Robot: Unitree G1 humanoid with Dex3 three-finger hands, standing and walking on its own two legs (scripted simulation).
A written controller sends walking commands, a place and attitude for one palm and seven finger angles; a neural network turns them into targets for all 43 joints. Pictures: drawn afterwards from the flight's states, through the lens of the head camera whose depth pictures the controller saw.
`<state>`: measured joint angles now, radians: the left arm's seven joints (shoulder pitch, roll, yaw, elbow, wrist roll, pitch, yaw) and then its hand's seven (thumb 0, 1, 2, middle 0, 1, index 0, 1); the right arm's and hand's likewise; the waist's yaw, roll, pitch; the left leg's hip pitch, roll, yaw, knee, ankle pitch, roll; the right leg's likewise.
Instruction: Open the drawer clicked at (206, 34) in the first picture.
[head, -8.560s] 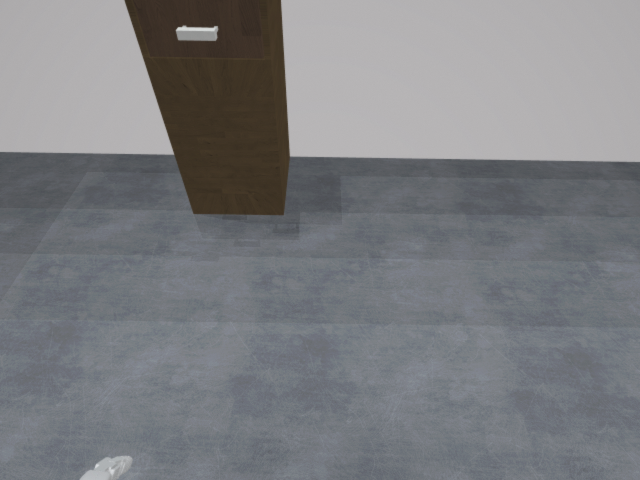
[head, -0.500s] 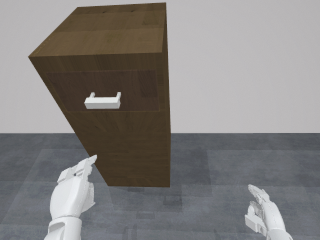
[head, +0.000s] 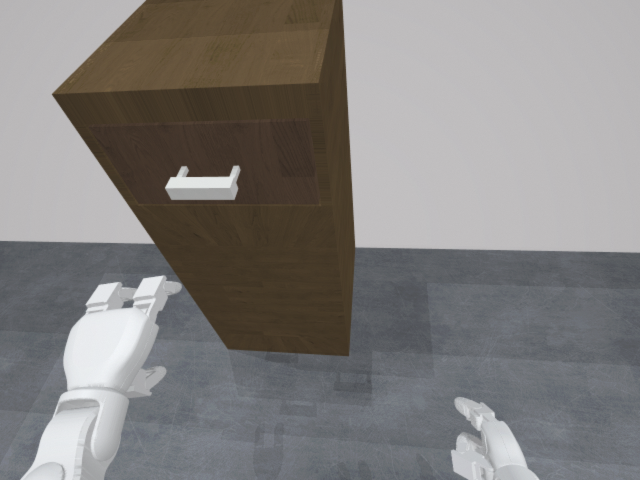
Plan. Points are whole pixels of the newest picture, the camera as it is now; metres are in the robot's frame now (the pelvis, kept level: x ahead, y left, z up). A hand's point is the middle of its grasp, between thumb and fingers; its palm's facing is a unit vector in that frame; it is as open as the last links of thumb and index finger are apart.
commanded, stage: raise the hand with hooked fingers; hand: left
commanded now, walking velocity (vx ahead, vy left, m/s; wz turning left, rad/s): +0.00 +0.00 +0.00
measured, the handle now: (205, 179) +0.55 +0.27 +0.05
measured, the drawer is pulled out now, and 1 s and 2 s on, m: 0.00 0.00 0.00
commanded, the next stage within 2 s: move the hooked fingers above the handle in 1.08 s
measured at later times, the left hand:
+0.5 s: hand (97, 279) +0.29 +0.28 +0.14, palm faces +0.14 -0.07 -0.99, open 13.6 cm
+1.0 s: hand (81, 265) +0.29 +0.29 +0.15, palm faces +0.04 -0.07 -1.00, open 13.9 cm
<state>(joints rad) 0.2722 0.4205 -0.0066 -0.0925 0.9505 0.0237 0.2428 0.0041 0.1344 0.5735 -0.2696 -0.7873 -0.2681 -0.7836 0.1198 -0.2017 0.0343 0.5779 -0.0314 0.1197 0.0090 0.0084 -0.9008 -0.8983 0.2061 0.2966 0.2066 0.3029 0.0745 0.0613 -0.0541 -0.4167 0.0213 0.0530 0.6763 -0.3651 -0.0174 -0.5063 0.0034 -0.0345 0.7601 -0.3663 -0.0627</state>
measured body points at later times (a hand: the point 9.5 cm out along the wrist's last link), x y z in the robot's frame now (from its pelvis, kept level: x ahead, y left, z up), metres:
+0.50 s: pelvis +0.00 +0.05 +0.02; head -0.01 +0.01 +0.47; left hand +0.27 +0.28 +0.19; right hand +0.22 -0.16 -0.07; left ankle -0.02 +0.15 -0.71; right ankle +0.01 -0.07 -0.71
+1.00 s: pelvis -0.01 +0.06 +0.03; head +0.01 +0.02 +0.48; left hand +0.29 +0.30 +0.21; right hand +0.17 -0.17 -0.09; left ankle -0.02 +0.15 -0.71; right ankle +0.01 -0.07 -0.71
